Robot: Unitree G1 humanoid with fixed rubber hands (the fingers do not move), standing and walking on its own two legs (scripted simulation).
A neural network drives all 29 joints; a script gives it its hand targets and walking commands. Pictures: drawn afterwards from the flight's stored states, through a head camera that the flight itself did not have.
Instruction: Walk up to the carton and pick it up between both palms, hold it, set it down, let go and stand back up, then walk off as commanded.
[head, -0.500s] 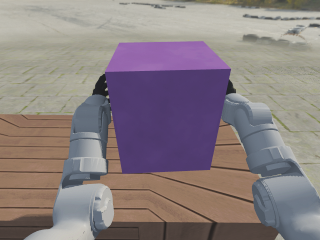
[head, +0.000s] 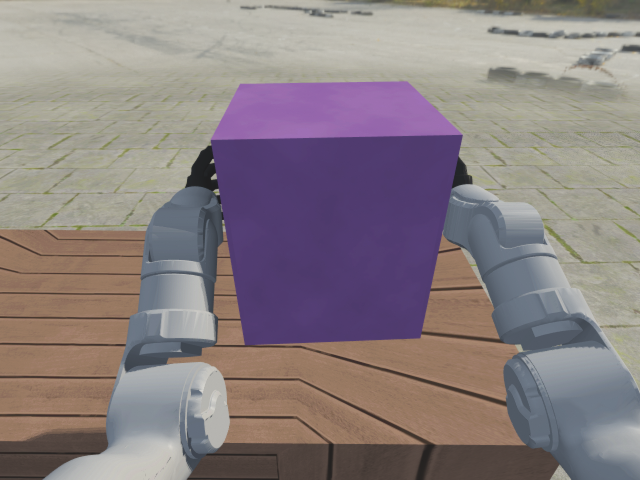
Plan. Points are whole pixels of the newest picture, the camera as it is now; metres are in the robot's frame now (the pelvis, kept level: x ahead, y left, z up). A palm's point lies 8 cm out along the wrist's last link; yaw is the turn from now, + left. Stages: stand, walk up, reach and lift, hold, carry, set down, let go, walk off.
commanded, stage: hold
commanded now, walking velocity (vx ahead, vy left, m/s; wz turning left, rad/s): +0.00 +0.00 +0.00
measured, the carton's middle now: (328, 209) +0.37 +0.00 +0.26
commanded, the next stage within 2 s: none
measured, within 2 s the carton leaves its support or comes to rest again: neither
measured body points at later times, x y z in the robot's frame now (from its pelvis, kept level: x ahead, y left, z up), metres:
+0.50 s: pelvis +0.00 +0.00 +0.00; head -0.09 +0.02 +0.44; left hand +0.39 +0.15 +0.26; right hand +0.38 -0.15 +0.27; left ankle +0.02 +0.13 -0.75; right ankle +0.01 -0.13 -0.75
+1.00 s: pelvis +0.00 +0.00 +0.00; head -0.09 +0.02 +0.44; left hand +0.38 +0.15 +0.26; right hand +0.38 -0.15 +0.26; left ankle +0.02 +0.13 -0.75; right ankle +0.01 -0.13 -0.75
